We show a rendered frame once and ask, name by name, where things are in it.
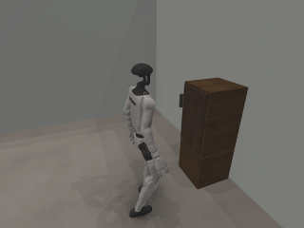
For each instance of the cupboard door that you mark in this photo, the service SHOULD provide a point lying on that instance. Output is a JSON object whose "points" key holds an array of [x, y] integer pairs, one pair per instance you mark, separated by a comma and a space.
{"points": [[193, 117]]}

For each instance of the left robot upper arm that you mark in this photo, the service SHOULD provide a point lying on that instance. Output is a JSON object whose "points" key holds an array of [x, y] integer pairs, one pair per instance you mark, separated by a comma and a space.
{"points": [[126, 108]]}

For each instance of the robot right hand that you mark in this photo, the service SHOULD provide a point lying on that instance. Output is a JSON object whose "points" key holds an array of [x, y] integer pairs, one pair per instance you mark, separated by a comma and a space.
{"points": [[159, 165]]}

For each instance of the right robot upper arm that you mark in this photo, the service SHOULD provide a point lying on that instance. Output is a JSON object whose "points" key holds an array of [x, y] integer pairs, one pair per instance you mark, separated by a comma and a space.
{"points": [[148, 107]]}

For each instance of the handle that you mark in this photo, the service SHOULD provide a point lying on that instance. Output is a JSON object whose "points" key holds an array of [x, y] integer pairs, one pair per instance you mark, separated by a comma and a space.
{"points": [[181, 100]]}

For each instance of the robot left hand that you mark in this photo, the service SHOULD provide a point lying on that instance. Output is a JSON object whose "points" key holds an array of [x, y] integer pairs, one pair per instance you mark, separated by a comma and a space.
{"points": [[131, 134]]}

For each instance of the robot right thigh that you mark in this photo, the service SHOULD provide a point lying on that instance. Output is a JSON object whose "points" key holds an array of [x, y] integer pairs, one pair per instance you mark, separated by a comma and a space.
{"points": [[151, 166]]}

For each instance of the robot left forearm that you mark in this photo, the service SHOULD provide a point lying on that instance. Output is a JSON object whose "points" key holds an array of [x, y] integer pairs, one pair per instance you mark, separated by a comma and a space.
{"points": [[129, 123]]}

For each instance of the left robot shin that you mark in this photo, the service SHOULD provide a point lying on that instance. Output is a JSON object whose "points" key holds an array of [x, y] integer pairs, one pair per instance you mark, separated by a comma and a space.
{"points": [[146, 172]]}

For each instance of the robot right forearm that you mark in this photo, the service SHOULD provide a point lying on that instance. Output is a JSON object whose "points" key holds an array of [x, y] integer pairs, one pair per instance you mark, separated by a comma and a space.
{"points": [[149, 141]]}

